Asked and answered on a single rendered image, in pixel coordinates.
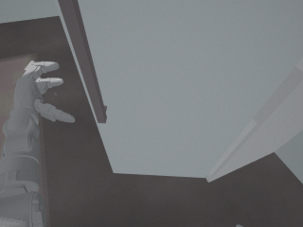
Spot robot left upper arm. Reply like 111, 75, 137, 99
0, 191, 47, 227

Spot handle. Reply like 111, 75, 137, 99
58, 0, 107, 124

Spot fridge door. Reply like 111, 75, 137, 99
54, 0, 303, 178

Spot left robot forearm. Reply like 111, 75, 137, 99
0, 108, 40, 199

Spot robot left hand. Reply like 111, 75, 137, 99
13, 61, 76, 123

